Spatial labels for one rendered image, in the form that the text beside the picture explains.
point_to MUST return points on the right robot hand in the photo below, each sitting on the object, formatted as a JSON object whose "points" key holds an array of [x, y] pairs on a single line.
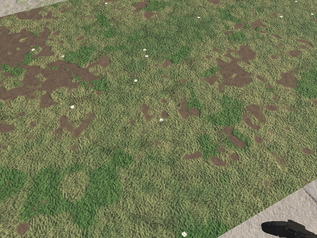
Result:
{"points": [[287, 229]]}

